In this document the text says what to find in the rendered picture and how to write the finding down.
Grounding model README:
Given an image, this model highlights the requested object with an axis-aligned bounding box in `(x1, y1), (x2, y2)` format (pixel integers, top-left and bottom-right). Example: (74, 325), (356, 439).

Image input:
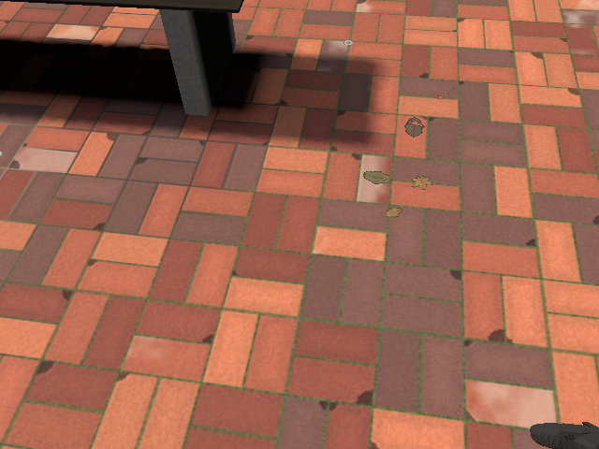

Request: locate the robot right hand
(530, 422), (599, 449)

